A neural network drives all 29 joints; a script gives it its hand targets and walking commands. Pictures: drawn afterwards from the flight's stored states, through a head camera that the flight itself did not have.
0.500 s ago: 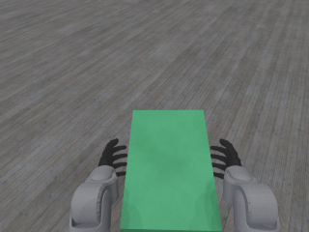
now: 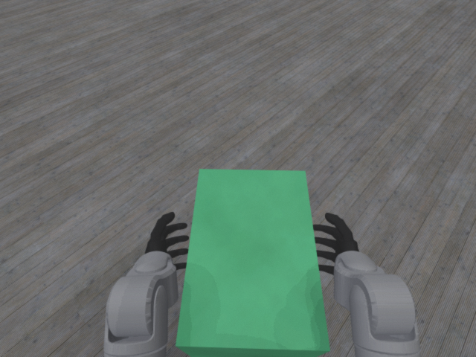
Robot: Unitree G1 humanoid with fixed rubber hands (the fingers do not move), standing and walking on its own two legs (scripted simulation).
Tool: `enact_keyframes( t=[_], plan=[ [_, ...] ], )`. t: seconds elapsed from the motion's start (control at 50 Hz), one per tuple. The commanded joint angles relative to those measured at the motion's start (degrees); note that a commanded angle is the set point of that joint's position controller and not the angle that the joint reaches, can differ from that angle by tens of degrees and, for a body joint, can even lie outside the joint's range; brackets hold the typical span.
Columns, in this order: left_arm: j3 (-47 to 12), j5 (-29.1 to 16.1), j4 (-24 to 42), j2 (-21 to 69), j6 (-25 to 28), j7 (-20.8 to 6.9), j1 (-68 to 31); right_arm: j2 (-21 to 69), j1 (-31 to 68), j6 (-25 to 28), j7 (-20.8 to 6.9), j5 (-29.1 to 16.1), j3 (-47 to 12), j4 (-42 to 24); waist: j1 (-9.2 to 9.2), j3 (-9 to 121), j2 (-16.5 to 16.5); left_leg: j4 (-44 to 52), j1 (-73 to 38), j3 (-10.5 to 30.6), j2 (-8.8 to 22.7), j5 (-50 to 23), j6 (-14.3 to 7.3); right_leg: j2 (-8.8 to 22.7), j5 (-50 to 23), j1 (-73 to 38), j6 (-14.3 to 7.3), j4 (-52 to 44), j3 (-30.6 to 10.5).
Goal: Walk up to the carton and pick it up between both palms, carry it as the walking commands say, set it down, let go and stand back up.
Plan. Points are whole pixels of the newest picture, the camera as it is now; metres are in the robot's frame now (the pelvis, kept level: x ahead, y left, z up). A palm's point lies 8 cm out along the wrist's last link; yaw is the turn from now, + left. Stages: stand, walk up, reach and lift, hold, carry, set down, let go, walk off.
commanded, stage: carry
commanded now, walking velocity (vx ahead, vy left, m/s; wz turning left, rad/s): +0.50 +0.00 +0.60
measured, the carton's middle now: (250, 262) +0.30 -0.01 -0.02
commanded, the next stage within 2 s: none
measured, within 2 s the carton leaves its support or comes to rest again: neither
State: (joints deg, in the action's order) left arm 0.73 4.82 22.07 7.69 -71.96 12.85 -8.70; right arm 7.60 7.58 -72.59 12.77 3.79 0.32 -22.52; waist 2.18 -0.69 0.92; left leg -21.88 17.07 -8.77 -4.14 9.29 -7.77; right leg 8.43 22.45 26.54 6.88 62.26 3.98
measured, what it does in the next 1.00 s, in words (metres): walks ahead, turning left: right foot, then left foot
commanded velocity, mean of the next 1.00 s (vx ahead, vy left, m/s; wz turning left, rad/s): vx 0.50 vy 0.00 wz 0.60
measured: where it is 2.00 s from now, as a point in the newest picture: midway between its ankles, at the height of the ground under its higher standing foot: (162, 213)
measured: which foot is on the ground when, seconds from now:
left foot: down 0.00-0.28, up 0.30-0.66, down 0.68-1.00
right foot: up 0.00-0.26, down 0.28-0.70, up 0.72-1.00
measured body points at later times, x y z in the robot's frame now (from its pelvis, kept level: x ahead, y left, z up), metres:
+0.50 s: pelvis +0.32 -0.01 +0.01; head +0.33 -0.01 +0.46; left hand +0.50 +0.22 +0.09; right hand +0.62 -0.03 +0.08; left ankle +0.29 +0.08 -0.69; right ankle +0.30 -0.13 -0.74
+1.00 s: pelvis +0.59 +0.15 +0.01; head +0.61 +0.20 +0.46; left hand +0.74 +0.43 +0.07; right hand +0.89 +0.20 +0.08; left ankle +0.52 +0.16 -0.74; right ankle +0.73 +0.03 -0.68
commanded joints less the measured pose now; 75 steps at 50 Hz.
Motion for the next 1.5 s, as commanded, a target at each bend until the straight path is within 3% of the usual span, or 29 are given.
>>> enact_keyframes(
  t=[0.0, 0.18, 0.24, 0.26, 0.28, 0.3, 0.32, 0.36, 0.56, 0.64, 0.66, 0.68, 0.7, 0.72, 0.76, 0.78, 0.88, 1.06, 1.12, 1.14, 1.16, 1.18, 1.2, 1.22, 1.3, 1.38, 1.4, 1.44, 1.48],
  plan=[
    [-32.4, -21.1, 10.4, 63.5, 5.1, -14.2, -19.5, 63.0, 23.8, 5.2, -15.7, -22.1, -32.8, -12.4, -1.67, 22.6, -4.3, 9.8, -22.4, 19.9, 15.5, -14.9, -4.7, -0.2, -4.5, 4.5, 0.8, -8.8, -0.3],
    [-35.0, -21.6, 14.4, 55.5, 3.0, -13.2, -18.1, 54.6, 17.3, 3.5, -13.9, -19.5, -32.0, -15.0, -0.56, 16.8, -8.3, 4.8, -25.5, 16.4, 12.4, -28.3, -3.2, -2.9, -13.7, 5.3, -0.4, -26.5, 3.9],
    [-33.9, -21.7, 13.2, 53.1, 1.8, -13.1, -19.0, 52.9, 19.2, 2.2, -12.8, -18.7, -32.1, -14.5, -1.11, 18.8, -6.3, -3.5, -17.5, 11.2, 9.7, -36.7, -1.1, -5.7, -12.4, -12.0, -1.9, -37.9, 8.4],
    [-33.1, -21.3, 12.0, 52.8, 1.5, -13.1, -18.7, 52.3, 19.5, 1.7, -12.5, -18.8, -31.9, -13.6, -2.44, 22.6, -2.6, -13.4, -8.2, 7.0, 7.3, -31.7, 0.7, -3.5, -15.7, -27.9, -2.6, -42.8, 8.6],
    [-31.5, -20.4, 10.2, 51.8, 1.2, -13.0, -16.0, 51.6, 21.1, 1.2, -12.6, -19.3, -31.9, -13.6, -4.18, 27.5, 4.9, -26.3, 2.0, 4.8, 5.2, -17.9, 2.2, 7.7, -6.7, -41.5, -4.6, -45.9, -2.4],
    [-29.8, -18.9, 7.8, 51.5, 1.4, -12.4, -14.2, 51.1, 22.5, 0.4, -13.2, -20.1, -33.9, -13.9, -3.86, 27.2, 21.0, -38.6, 19.9, 2.5, -1.2, 14.0, 4.8, 23.0, -18.2, -50.3, -11.6, -48.6, -25.3],
    [-29.5, -19.5, 7.9, 52.8, 1.7, -12.3, -13.5, 52.5, 23.2, 0.4, -13.4, -21.1, -34.5, -12.6, -3.88, 26.5, 12.8, -44.1, 19.6, 8.4, 4.0, 14.0, 4.4, 21.8, -23.7, -47.0, -13.4, -46.7, -21.6],
    [-30.1, -19.8, 8.9, 55.6, 2.1, -12.7, -17.3, 55.8, 25.2, 0.6, -13.9, -21.5, -34.6, -10.8, -4.00, 19.5, 6.4, -38.3, 20.3, 8.8, 8.5, 10.1, 4.4, 18.1, -24.5, -40.1, -11.3, -48.5, -9.6],
    [-32.7, -24.3, 12.2, 54.6, 1.7, -14.2, -22.1, 56.8, 21.1, 2.1, -11.3, -17.2, -30.7, -9.8, -3.23, 12.6, 8.6, -10.8, 11.6, -5.4, 4.7, -8.6, 3.6, 10.5, -37.4, -33.9, -7.1, -48.0, 15.0],
    [-32.4, -23.7, 12.7, 52.6, 1.3, -14.1, -22.3, 55.5, 20.4, 1.9, -11.1, -17.7, -30.5, -9.4, -1.65, 18.6, 10.2, -6.4, -7.2, -9.6, -1.8, -5.0, 2.5, 8.2, -51.9, -32.4, -4.8, -28.3, 17.9],
    [-32.0, -23.2, 12.6, 51.7, 1.2, -14.1, -23.0, 55.3, 20.0, 1.9, -11.2, -18.0, -30.6, -8.7, 0.00, 21.5, 8.7, -5.1, -17.5, -5.8, -1.1, -1.8, 0.8, 6.8, -46.5, -25.4, -3.2, -17.0, 17.1],
    [-31.6, -22.6, 11.7, 50.9, 1.0, -14.1, -23.6, 54.6, 21.1, 1.7, -11.4, -18.0, -30.7, -8.2, 0.61, 21.1, 2.8, -2.2, -23.7, 10.8, 7.8, 1.7, -2.4, 3.8, -27.3, -13.4, -1.4, -2.8, 14.3],
    [-31.9, -21.8, 11.5, 51.2, 0.3, -13.6, -21.8, 53.3, 21.9, 1.3, -11.7, -19.1, -29.5, -6.5, 0.03, 25.8, -16.4, 6.3, -35.2, 40.8, 22.1, 0.9, -10.6, -5.7, 11.1, 6.5, 0.1, 13.4, 9.8],
    [-30.9, -20.5, 8.0, 53.0, 0.5, -13.5, -19.8, 55.5, 23.5, 1.2, -12.1, -20.0, -30.6, -6.9, -0.85, 27.2, -11.0, 8.2, -36.3, 43.2, 25.2, -6.1, -10.9, -3.5, 12.6, 11.8, -1.5, 18.1, -1.0],
    [-31.7, -21.2, 8.0, 57.7, 1.7, -14.1, -20.3, 60.5, 24.7, 2.3, -13.4, -21.2, -32.1, -7.3, -1.52, 24.5, -0.2, 5.6, -28.4, 32.7, 22.9, -18.8, -7.6, 1.0, 4.2, 9.7, -1.5, 12.3, -5.2],
    [-31.5, -21.1, 8.7, 59.9, 2.7, -14.5, -20.9, 63.1, 25.6, 3.2, -14.2, -22.1, -32.9, -8.5, -1.62, 23.6, 0.9, 6.5, -25.2, 28.3, 21.1, -19.5, -5.9, 1.7, 2.1, 7.7, -1.1, 7.1, -5.2],
    [-32.7, -21.2, 10.2, 62.5, 5.5, -13.8, -19.6, 62.2, 23.7, 5.5, -15.5, -22.4, -33.6, -10.6, -1.65, 23.0, -4.2, 9.7, -23.5, 21.0, 16.0, -16.0, -3.9, 0.1, -4.0, 3.8, 0.3, -9.0, -1.1],
    [-36.1, -22.8, 12.8, 56.1, 2.9, -13.3, -19.9, 54.8, 18.8, 4.0, -13.5, -19.6, -32.1, -12.4, -0.35, 15.5, -8.6, 4.5, -27.4, 16.4, 11.8, -33.5, -2.4, -2.7, -12.6, 7.4, -0.3, -25.3, 4.4],
    [-35.2, -23.2, 11.3, 54.1, 2.0, -13.2, -20.5, 53.1, 20.8, 3.1, -12.5, -19.0, -31.7, -11.9, -0.83, 17.8, -7.3, -4.4, -21.4, 9.6, 8.4, -49.1, 0.3, -7.2, -13.6, -9.6, -2.3, -38.4, 10.0],
    [-34.5, -22.8, 10.6, 53.6, 1.8, -13.2, -21.1, 52.6, 21.0, 2.8, -12.3, -18.9, -31.1, -10.6, -2.01, 22.2, -3.9, -14.7, -14.4, 4.7, 6.6, -44.9, 2.3, -5.7, -22.8, -25.0, -2.7, -44.4, 10.7],
    [-32.9, -22.0, 8.9, 53.1, 1.7, -13.2, -18.2, 51.6, 23.1, 2.5, -12.4, -19.3, -30.8, -10.6, -4.29, 26.6, 0.6, -25.7, -3.4, 4.2, 6.0, -28.7, 3.9, 2.2, -26.6, -40.1, -4.5, -44.1, 4.1],
    [-31.2, -20.6, 7.0, 52.5, 1.9, -12.8, -16.8, 51.9, 23.6, 2.0, -13.0, -20.0, -32.2, -10.4, -3.87, 28.7, 16.7, -37.8, 12.8, 3.3, -0.1, 8.7, 6.7, 17.9, -55.0, -51.2, -12.5, -41.4, -15.8],
    [-30.5, -20.7, 5.3, 53.6, 2.3, -12.7, -14.5, 53.0, 24.2, 1.9, -13.3, -21.1, -33.3, -9.7, -3.71, 28.4, 14.5, -40.5, 13.8, 7.3, 1.3, 16.3, 6.8, 18.7, -61.9, -48.7, -15.7, -40.6, -16.6],
    [-31.1, -21.0, 6.1, 55.1, 2.7, -12.9, -16.5, 55.3, 25.1, 2.1, -13.5, -21.6, -33.9, -8.5, -3.60, 25.4, 11.5, -36.5, 14.1, 9.9, 5.1, 15.3, 6.6, 16.8, -61.8, -45.7, -14.6, -41.4, -11.6],
    [-32.4, -22.8, 11.9, 58.5, 3.9, -13.4, -23.3, 61.1, 24.2, 3.5, -13.6, -21.7, -33.5, -6.8, -3.22, 18.5, 7.7, -13.6, 7.1, 4.1, 5.9, 11.9, 6.9, 10.7, -52.6, -33.8, -11.7, -44.6, 2.2],
    [-33.4, -24.1, 11.5, 58.3, 3.5, -13.8, -21.4, 59.7, 23.2, 3.9, -12.7, -20.5, -32.6, -9.2, -2.45, 23.8, 7.8, 2.8, -6.8, -2.2, 4.4, -11.3, 6.6, 6.7, -43.7, -29.7, -6.8, -37.4, 9.7],
    [-33.5, -23.9, 11.3, 57.9, 3.3, -13.7, -21.7, 59.4, 23.0, 3.7, -12.6, -20.2, -32.4, -9.2, -1.99, 24.7, 6.6, 4.0, -14.1, 0.0, 7.0, -17.2, 5.8, 5.6, -35.3, -23.8, -4.7, -34.9, 9.8],
    [-35.2, -24.8, 13.0, 56.6, 2.2, -13.6, -24.8, 57.7, 21.7, 3.5, -12.3, -19.4, -30.4, -7.3, -1.10, 28.3, -8.8, -2.5, -30.2, 16.9, 21.5, -50.4, -0.6, 0.7, -4.2, -8.5, -0.4, -25.4, 7.7],
    [-34.7, -24.8, 10.0, 56.0, 1.4, -13.6, -23.8, 57.1, 20.9, 3.2, -12.2, -19.3, -29.8, -5.2, -0.62, 27.0, -9.2, -2.8, -34.6, 17.2, 24.3, -61.2, -3.7, 0.2, 9.6, -1.4, -0.9, -20.4, 4.0]
  ],
)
